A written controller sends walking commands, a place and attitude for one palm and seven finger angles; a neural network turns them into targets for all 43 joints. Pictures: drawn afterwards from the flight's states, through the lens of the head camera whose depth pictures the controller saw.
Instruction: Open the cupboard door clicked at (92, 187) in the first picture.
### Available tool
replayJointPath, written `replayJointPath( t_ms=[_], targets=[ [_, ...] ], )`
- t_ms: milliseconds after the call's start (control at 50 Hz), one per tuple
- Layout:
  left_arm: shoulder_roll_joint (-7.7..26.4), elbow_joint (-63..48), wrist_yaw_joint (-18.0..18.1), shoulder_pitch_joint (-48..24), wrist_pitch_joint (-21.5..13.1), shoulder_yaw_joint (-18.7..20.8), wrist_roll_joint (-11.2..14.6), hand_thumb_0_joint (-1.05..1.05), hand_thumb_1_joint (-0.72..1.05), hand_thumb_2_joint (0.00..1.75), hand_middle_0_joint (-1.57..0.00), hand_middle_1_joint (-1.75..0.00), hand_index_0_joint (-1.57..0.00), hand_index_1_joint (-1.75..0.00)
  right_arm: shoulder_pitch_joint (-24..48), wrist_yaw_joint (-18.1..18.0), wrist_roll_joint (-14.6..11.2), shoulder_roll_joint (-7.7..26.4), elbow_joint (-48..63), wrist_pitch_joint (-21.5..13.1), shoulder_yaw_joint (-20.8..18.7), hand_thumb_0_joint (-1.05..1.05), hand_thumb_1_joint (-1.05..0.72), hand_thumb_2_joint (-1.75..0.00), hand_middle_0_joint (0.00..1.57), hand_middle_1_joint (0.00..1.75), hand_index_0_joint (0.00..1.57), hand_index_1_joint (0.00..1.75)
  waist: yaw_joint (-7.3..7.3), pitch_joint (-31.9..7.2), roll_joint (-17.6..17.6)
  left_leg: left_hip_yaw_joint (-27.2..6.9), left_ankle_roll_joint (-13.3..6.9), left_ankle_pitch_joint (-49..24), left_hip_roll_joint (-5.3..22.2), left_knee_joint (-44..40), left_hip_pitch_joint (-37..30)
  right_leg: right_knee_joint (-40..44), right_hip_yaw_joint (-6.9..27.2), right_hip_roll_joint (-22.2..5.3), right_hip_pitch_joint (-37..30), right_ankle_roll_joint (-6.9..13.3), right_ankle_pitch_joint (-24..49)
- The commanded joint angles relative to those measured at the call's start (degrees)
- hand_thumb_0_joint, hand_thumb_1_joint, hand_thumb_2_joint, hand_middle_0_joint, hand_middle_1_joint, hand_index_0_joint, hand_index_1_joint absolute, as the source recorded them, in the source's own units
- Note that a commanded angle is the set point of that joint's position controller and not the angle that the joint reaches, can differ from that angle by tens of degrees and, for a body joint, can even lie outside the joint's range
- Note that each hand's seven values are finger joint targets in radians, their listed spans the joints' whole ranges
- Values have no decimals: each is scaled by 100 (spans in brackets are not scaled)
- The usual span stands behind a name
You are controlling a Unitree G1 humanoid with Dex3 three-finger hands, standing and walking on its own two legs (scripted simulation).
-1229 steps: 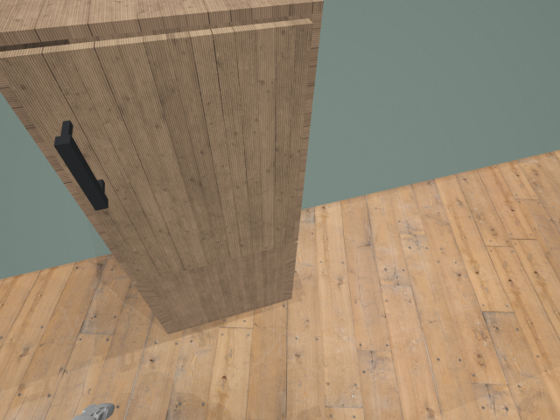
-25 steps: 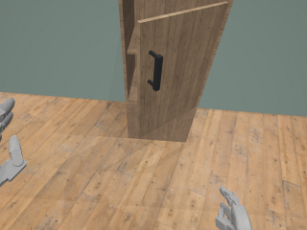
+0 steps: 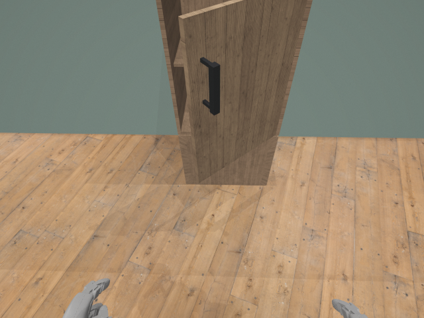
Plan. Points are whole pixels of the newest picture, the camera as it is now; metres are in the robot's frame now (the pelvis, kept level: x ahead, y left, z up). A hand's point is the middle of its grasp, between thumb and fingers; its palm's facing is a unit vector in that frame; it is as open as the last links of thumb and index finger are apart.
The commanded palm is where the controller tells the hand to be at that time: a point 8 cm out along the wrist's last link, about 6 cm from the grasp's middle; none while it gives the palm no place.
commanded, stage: let the arm hang, fingers relaxed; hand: left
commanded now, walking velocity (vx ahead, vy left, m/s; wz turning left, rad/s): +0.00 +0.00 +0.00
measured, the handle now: (209, 86) +0.64 +0.02 +0.09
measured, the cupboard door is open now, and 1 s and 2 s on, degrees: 40 40 40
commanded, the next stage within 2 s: look to check the result in 0.88 s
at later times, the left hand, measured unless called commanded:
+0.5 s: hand out of the picture +0.00 +0.21 -0.15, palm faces +0.05 -0.95 -0.32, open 7.3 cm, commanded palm none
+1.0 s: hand out of the picture +0.10 +0.18 -0.15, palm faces +0.03 -0.97 -0.24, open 7.3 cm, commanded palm none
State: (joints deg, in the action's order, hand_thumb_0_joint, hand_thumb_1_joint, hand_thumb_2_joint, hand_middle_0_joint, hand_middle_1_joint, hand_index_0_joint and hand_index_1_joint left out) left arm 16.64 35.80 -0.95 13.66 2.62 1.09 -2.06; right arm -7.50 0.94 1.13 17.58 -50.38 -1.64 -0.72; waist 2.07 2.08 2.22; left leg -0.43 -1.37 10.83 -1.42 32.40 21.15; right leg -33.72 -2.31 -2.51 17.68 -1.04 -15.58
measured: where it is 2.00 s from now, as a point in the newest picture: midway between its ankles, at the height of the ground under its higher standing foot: outside the picture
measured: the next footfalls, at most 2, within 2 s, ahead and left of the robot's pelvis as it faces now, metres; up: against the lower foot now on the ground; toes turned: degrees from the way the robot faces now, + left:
none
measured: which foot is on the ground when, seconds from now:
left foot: down 0.00-1.00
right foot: down 0.00-1.00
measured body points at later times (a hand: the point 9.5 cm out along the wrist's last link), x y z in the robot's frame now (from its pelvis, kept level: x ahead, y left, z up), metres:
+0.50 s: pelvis +0.02 -0.02 +0.01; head +0.04 -0.03 +0.46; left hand +0.00 +0.26 -0.13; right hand +0.05 -0.26 -0.15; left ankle +0.07 +0.10 -0.73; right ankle +0.03 -0.13 -0.73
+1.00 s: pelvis +0.05 -0.03 +0.02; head +0.06 -0.03 +0.47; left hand +0.10 +0.23 -0.13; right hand +0.10 -0.29 -0.13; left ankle +0.07 +0.10 -0.73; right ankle +0.03 -0.13 -0.73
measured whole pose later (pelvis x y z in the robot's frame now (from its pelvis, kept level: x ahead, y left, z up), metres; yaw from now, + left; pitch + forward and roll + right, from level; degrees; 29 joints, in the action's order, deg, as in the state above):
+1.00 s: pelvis +0.05 -0.03 +0.02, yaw +1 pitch -1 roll +0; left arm 12.8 64.7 0.4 8.4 -0.7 1.0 -0.4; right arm -8.7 -0.9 1.2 14.1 -65.1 0.2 -0.3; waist 0.5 3.2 0.3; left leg -2.6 0.8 9.4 0.0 21.6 10.9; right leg -21.3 -4.5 -0.7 6.3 0.7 -13.7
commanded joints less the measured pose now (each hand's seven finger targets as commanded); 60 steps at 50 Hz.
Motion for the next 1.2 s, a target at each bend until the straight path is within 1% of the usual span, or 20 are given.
replayJointPath(
  t_ms=[0,20,40,80,100,160,200,320,380,400,480,600,660,740,760,820,940,980,1100,1180],
  targets=[
    [969,333,140,-289,-268,242,51,0,90,90,-20,-30,-20,-30,-106,-76,40,741,195,43,-183,0,-90,-90,20,30,20,30,-98,-516,-399,-643,-61,32,360,-408,-601,1088,687,-543,6,569,-674],
    [880,591,147,-259,-256,203,67,0,90,90,-20,-30,-20,-30,-110,-80,48,635,80,74,-159,0,-90,-90,20,30,20,30,-101,-436,75,-685,-55,156,395,-582,-528,1049,640,-481,-22,517,-761],
    [839,828,151,-173,-257,188,83,0,90,90,-20,-30,-20,-30,-145,-95,50,602,-6,93,-136,0,-90,-90,20,30,20,30,-131,-436,421,-803,-70,281,448,-810,-404,984,592,-369,-203,469,-768],
    [777,1292,159,43,-251,177,103,0,90,90,-20,-30,-20,-30,-160,-121,47,558,-168,135,-116,0,-90,-90,20,30,20,30,-206,-331,808,-882,-68,757,474,-1085,-162,990,507,-276,-439,414,-802],
    [842,1465,161,120,-265,203,100,0,90,90,-20,-30,-20,-30,-198,-138,30,619,-219,143,-136,0,-90,-90,20,30,20,30,-242,-303,727,-929,-81,762,477,-1102,-157,1039,477,-267,-528,425,-734],
    [664,1942,158,194,-290,200,131,0,90,90,-20,-30,-20,-30,-431,-180,23,464,-477,169,-139,0,-90,-90,20,30,20,30,-200,-263,640,-827,-42,800,427,-1043,-275,1264,537,-352,-503,478,-764],
    [675,2149,157,179,-303,213,136,0,90,90,-20,-30,-20,-30,-577,-201,9,495,-597,193,-167,0,-90,-90,20,30,20,30,-165,-107,297,-817,-45,833,433,-998,-438,1466,525,-376,-298,514,-974],
    [561,2584,177,165,-328,192,148,0,90,90,-20,-30,-20,-30,-760,-232,6,424,-940,188,-175,0,-90,-90,20,30,20,30,-143,118,-112,-785,-63,489,491,-1038,-610,1603,457,-396,-242,516,-866],
    [573,2693,188,131,-347,178,155,0,90,90,-20,-30,-20,-30,-739,-232,5,413,-1039,177,-172,0,-90,-90,20,30,20,30,-145,97,-437,-701,-59,183,498,-1003,-765,1659,451,-438,-274,511,-718],
    [579,2699,194,131,-354,186,155,0,90,90,-20,-30,-20,-30,-736,-233,-4,424,-1053,173,-173,0,-90,-90,20,30,20,30,-154,99,-315,-680,-58,64,504,-1001,-801,1645,425,-425,-287,507,-661],
    [582,2764,205,36,-352,170,162,0,90,90,-20,-30,-20,-30,-612,-228,5,383,-1160,160,-134,0,-90,-90,20,30,20,30,-171,160,-370,-712,-63,-146,560,-1138,-789,1602,383,-411,-428,454,-381],
    [610,2736,222,-68,-389,180,161,0,90,90,-20,-30,-20,-30,-394,-221,-3,380,-1211,117,-108,0,-90,-90,20,30,20,30,-229,-42,-282,-681,-50,-743,591,-1174,-918,1534,342,-434,-777,400,314],
    [619,2722,221,-200,-395,181,158,0,90,90,-20,-30,-20,-30,-327,-218,11,362,-1244,111,-94,0,-90,-90,20,30,20,30,-208,-14,-168,-679,-25,-826,601,-1245,-912,1549,344,-452,-858,378,458],
    [620,2702,227,-301,-415,201,158,0,90,90,-20,-30,-20,-30,-237,-228,10,382,-1238,90,-95,0,-90,-90,20,30,20,30,-209,-165,-156,-651,-3,-1080,621,-1253,-996,1542,334,-467,-1076,365,869],
    [618,2684,224,-304,-417,196,161,0,90,90,-20,-30,-20,-30,-196,-231,9,404,-1239,89,-94,0,-90,-90,20,30,20,30,-216,-115,-62,-630,5,-1079,620,-1258,-1004,1571,336,-475,-1056,363,896],
    [617,2692,223,-345,-416,203,160,0,90,90,-20,-30,-20,-30,-159,-236,11,406,-1238,92,-96,0,-90,-90,20,30,20,30,-212,-80,-101,-623,18,-1054,615,-1280,-1030,1630,329,-473,-1069,362,876],
    [608,2693,223,-360,-426,214,165,0,90,90,-20,-30,-20,-30,-153,-254,11,442,-1245,86,-93,0,-90,-90,20,30,20,30,-199,-243,-114,-601,27,-1164,632,-1273,-1159,1671,330,-476,-1219,366,1066],
    [595,2696,222,-368,-422,209,169,0,90,90,-20,-30,-20,-30,-167,-260,8,465,-1245,88,-93,0,-90,-90,20,30,20,30,-192,-236,-31,-601,29,-1160,634,-1283,-1176,1680,339,-467,-1223,369,1057],
    [581,2739,215,-299,-406,203,171,0,90,90,-20,-30,-20,-30,-174,-272,-8,458,-1248,109,-84,0,-90,-90,20,30,20,30,-206,-155,-163,-586,13,-1050,646,-1306,-1238,1757,303,-427,-1164,358,874],
    [574,2768,222,-293,-409,183,177,0,90,90,-20,-30,-20,-30,-171,-278,-4,484,-1271,108,-84,0,-90,-90,20,30,20,30,-187,-228,-230,-590,4,-1197,666,-1290,-1321,1719,321,-444,-1191,352,1102]
  ],
)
